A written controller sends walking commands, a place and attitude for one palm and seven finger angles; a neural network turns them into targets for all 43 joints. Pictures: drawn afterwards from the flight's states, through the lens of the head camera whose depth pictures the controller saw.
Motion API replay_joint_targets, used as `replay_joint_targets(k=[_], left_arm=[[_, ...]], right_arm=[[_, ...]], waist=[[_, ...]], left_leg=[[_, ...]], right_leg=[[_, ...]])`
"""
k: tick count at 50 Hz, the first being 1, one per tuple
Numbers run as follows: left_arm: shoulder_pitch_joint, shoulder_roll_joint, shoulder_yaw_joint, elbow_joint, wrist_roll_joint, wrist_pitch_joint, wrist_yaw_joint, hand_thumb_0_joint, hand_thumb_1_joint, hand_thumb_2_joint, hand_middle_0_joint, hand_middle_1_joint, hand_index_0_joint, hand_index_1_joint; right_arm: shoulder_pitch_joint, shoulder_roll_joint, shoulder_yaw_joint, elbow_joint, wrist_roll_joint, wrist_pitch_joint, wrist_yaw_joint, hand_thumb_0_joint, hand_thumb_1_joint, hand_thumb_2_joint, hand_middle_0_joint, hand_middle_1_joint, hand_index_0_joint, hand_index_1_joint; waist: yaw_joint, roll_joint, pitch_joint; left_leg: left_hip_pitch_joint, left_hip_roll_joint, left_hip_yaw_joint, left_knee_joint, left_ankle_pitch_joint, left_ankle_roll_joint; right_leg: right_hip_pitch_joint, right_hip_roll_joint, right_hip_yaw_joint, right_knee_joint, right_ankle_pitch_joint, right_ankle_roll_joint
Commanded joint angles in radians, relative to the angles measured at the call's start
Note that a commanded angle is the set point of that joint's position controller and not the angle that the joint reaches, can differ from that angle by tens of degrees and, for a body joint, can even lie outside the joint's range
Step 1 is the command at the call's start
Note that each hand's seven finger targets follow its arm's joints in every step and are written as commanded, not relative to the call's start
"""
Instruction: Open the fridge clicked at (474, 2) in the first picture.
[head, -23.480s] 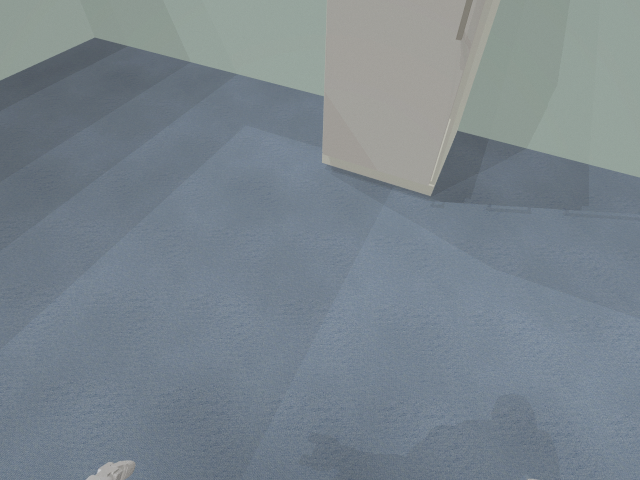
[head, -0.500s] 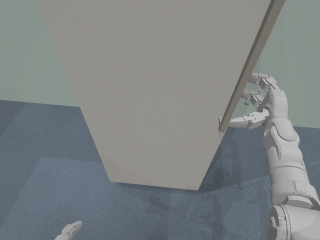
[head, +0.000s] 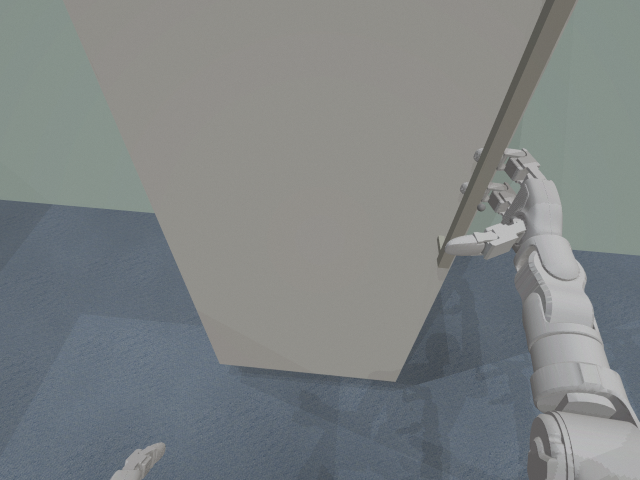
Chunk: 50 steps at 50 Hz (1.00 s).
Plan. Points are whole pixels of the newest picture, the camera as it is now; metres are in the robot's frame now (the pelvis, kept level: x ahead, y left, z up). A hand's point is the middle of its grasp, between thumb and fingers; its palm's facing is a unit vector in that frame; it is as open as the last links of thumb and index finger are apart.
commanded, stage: slide the fingers in behind the handle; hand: right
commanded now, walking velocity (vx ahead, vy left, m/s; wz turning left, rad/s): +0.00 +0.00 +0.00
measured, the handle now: (485, 152) +0.48 -0.15 +0.18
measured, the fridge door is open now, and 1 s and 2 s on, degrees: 0 0 0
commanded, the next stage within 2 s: grip the handle and tug to test in 0.74 s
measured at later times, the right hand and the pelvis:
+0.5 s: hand (463, 204) +0.42 -0.13 +0.15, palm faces +0.01 +1.00 +0.01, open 14.0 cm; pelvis +0.00 +0.01 +0.00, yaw +0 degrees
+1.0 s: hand (459, 202) +0.42 -0.13 +0.15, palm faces +0.02 +1.00 +0.00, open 13.5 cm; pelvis -0.01 +0.01 +0.00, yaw -1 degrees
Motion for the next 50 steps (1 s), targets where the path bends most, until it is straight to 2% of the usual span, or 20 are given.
replay_joint_targets(k=[1,4,7,10,11,12,19,20,21,22,26,28,35,36,38,41,42,43,45,50], left_arm=[[-0.025,0.131,0.049,-0.116,0.007,-0.050,0.008,0.000,0.900,0.900,-0.200,-0.300,-0.200,-0.300],[-0.032,0.125,0.049,-0.114,0.009,-0.055,0.004,0.000,0.900,0.900,-0.200,-0.300,-0.200,-0.300],[-0.027,0.131,0.046,-0.109,0.011,-0.043,0.003,0.000,0.900,0.900,-0.200,-0.300,-0.200,-0.300],[-0.039,0.118,0.044,-0.119,0.014,-0.040,-0.001,0.000,0.900,0.900,-0.200,-0.300,-0.200,-0.300],[-0.031,0.123,0.045,-0.121,0.017,-0.039,-0.001,0.000,0.900,0.900,-0.200,-0.300,-0.200,-0.300],[-0.038,0.119,0.045,-0.123,0.016,-0.039,-0.001,0.000,0.900,0.900,-0.200,-0.300,-0.200,-0.300],[-0.046,0.113,0.043,-0.123,0.014,-0.041,0.001,0.000,0.900,0.900,-0.200,-0.300,-0.200,-0.300],[-0.045,0.115,0.044,-0.119,0.012,-0.040,0.002,0.000,0.900,0.900,-0.200,-0.300,-0.200,-0.300],[-0.040,0.120,0.045,-0.120,0.014,-0.039,0.002,0.000,0.900,0.900,-0.200,-0.300,-0.200,-0.300],[-0.048,0.118,0.045,-0.125,0.012,-0.040,0.003,0.000,0.900,0.900,-0.200,-0.300,-0.200,-0.300],[-0.048,0.117,0.042,-0.117,0.010,-0.038,0.006,0.000,0.900,0.900,-0.200,-0.300,-0.200,-0.300],[-0.057,0.118,0.040,-0.112,0.007,-0.036,0.009,0.000,0.900,0.900,-0.200,-0.300,-0.200,-0.300],[-0.047,0.114,0.041,-0.105,0.011,-0.049,0.003,0.000,0.900,0.900,-0.200,-0.300,-0.200,-0.300],[-0.035,0.121,0.044,-0.100,0.013,-0.048,0.002,0.000,0.900,0.900,-0.200,-0.300,-0.200,-0.300],[-0.041,0.121,0.043,-0.102,0.012,-0.048,0.002,0.000,0.900,0.900,-0.200,-0.300,-0.200,-0.300],[-0.036,0.120,0.041,-0.097,0.011,-0.050,0.002,0.000,0.900,0.900,-0.200,-0.300,-0.200,-0.300],[-0.038,0.120,0.043,-0.094,0.011,-0.053,0.003,0.000,0.900,0.900,-0.200,-0.300,-0.200,-0.300],[-0.034,0.124,0.044,-0.093,0.012,-0.052,0.003,0.000,0.900,0.900,-0.200,-0.300,-0.200,-0.300],[-0.040,0.116,0.042,-0.099,0.010,-0.054,0.000,0.000,0.900,0.900,-0.200,-0.300,-0.200,-0.300],[-0.033,0.120,0.044,-0.092,0.011,-0.059,-0.003,0.000,0.900,0.900,-0.200,-0.300,-0.200,-0.300]], right_arm=[[-0.479,-0.130,0.002,-0.278,0.012,-0.073,-0.013,0.000,0.500,-0.300,0.300,1.200,0.300,1.200],[-0.454,-0.094,0.010,-0.287,0.013,-0.065,-0.029,0.000,0.500,-0.300,0.300,1.200,0.300,1.200],[-0.416,-0.143,-0.037,-0.215,-0.001,-0.038,-0.054,0.000,0.500,-0.300,0.300,1.200,0.300,1.200],[-0.434,-0.109,-0.009,-0.250,-0.022,-0.033,-0.073,0.000,0.500,-0.300,0.300,1.200,0.300,1.200],[-0.444,-0.127,-0.022,-0.264,-0.023,-0.040,-0.083,0.000,0.500,-0.300,0.300,1.200,0.300,1.200],[-0.428,-0.134,-0.037,-0.266,-0.023,-0.041,-0.085,0.000,0.500,-0.300,0.300,1.200,0.300,1.200],[-0.457,-0.100,0.004,-0.277,-0.021,-0.064,-0.068,0.000,0.500,-0.300,0.300,1.200,0.300,1.200],[-0.448,-0.103,0.003,-0.260,-0.019,-0.061,-0.064,0.000,0.500,-0.300,0.300,1.200,0.300,1.200],[-0.439,-0.113,-0.007,-0.255,-0.014,-0.061,-0.063,0.000,0.500,-0.300,0.300,1.200,0.300,1.200],[-0.444,-0.116,-0.008,-0.286,-0.012,-0.062,-0.059,0.000,0.500,-0.300,0.300,1.200,0.300,1.200],[-0.462,-0.080,0.027,-0.252,-0.005,-0.047,-0.054,0.000,0.500,-0.300,0.300,1.200,0.300,1.200],[-0.493,-0.102,0.018,-0.242,-0.011,-0.048,-0.058,0.000,0.500,-0.300,0.300,1.200,0.300,1.200],[-0.534,-0.056,0.053,-0.221,-0.012,-0.077,-0.065,0.000,0.500,-0.300,0.300,1.200,0.300,1.200],[-0.511,-0.082,0.031,-0.200,-0.014,-0.081,-0.066,0.000,0.500,-0.300,0.300,1.200,0.300,1.200],[-0.497,-0.110,0.004,-0.195,-0.011,-0.087,-0.064,0.000,0.500,-0.300,0.300,1.200,0.300,1.200],[-0.569,-0.055,0.070,-0.183,-0.015,-0.094,-0.056,0.000,0.500,-0.300,0.300,1.200,0.300,1.200],[-0.575,-0.079,0.042,-0.182,-0.013,-0.096,-0.059,0.000,0.500,-0.300,0.300,1.200,0.300,1.200],[-0.549,-0.115,0.010,-0.179,-0.015,-0.101,-0.062,0.000,0.453,-0.320,0.305,1.207,0.305,1.207],[-0.552,-0.063,0.053,-0.192,-0.016,-0.105,-0.060,0.000,0.360,-0.360,0.315,1.220,0.315,1.220],[-0.545,-0.064,0.048,-0.177,-0.014,-0.108,-0.063,0.000,0.127,-0.460,0.340,1.253,0.340,1.253]], waist=[[0.020,0.023,-0.336],[0.008,0.016,-0.347],[0.005,0.090,-0.288],[-0.006,0.022,-0.302],[-0.004,0.051,-0.315],[-0.013,0.037,-0.330],[0.003,0.023,-0.309],[0.006,0.044,-0.297],[0.004,0.069,-0.299],[0.001,0.050,-0.322],[0.017,0.064,-0.275],[0.020,0.043,-0.248],[0.022,0.019,-0.307],[0.019,0.065,-0.313],[0.008,0.055,-0.313],[0.039,0.060,-0.274],[0.031,0.049,-0.281],[0.016,0.044,-0.301],[0.021,0.021,-0.311],[0.025,0.053,-0.291]], left_leg=[[0.055,-0.035,-0.028,-0.051,0.306,0.017],[0.064,-0.034,-0.027,-0.045,0.332,0.016],[0.077,-0.031,-0.030,-0.056,0.313,0.010],[0.080,-0.028,-0.033,-0.053,0.312,0.015],[0.099,-0.027,-0.032,-0.052,0.326,0.015],[0.102,-0.028,-0.037,-0.051,0.339,0.015],[0.101,-0.029,-0.042,-0.062,0.328,0.014],[0.097,-0.030,-0.042,-0.068,0.319,0.013],[0.110,-0.030,-0.041,-0.071,0.319,0.013],[0.118,-0.028,-0.044,-0.067,0.333,0.012],[0.096,-0.028,-0.042,-0.081,0.296,0.009],[0.072,-0.026,-0.045,-0.088,0.258,0.009],[0.068,-0.027,-0.044,-0.076,0.261,0.013],[0.080,-0.028,-0.040,-0.075,0.260,0.013],[0.095,-0.026,-0.049,-0.075,0.277,0.011],[0.059,-0.026,-0.043,-0.081,0.240,0.009],[0.052,-0.027,-0.044,-0.081,0.236,0.009],[0.070,-0.027,-0.045,-0.075,0.243,0.013],[0.062,-0.027,-0.044,-0.072,0.257,0.013],[0.053,-0.031,-0.038,-0.070,0.259,0.012]], right_leg=[[0.230,0.011,0.087,-0.053,0.308,-0.011],[0.236,0.012,0.084,-0.057,0.332,-0.007],[0.169,0.016,0.075,-0.069,0.279,-0.013],[0.184,0.019,0.070,-0.074,0.287,-0.010],[0.187,0.018,0.072,-0.069,0.304,-0.013],[0.193,0.018,0.065,-0.068,0.310,-0.013],[0.194,0.022,0.060,-0.073,0.272,-0.015],[0.191,0.021,0.059,-0.073,0.260,-0.015],[0.185,0.021,0.062,-0.073,0.261,-0.018],[0.194,0.022,0.058,-0.074,0.269,-0.018],[0.178,0.024,0.062,-0.078,0.231,-0.020],[0.170,0.026,0.063,-0.083,0.192,-0.019],[0.200,0.031,0.071,-0.075,0.207,-0.017],[0.189,0.028,0.075,-0.072,0.212,-0.019],[0.173,0.030,0.066,-0.074,0.209,-0.020],[0.172,0.029,0.074,-0.074,0.180,-0.020],[0.179,0.027,0.074,-0.076,0.178,-0.020],[0.176,0.029,0.076,-0.077,0.189,-0.018],[0.194,0.031,0.073,-0.072,0.200,-0.018],[0.188,0.026,0.076,-0.074,0.207,-0.017]])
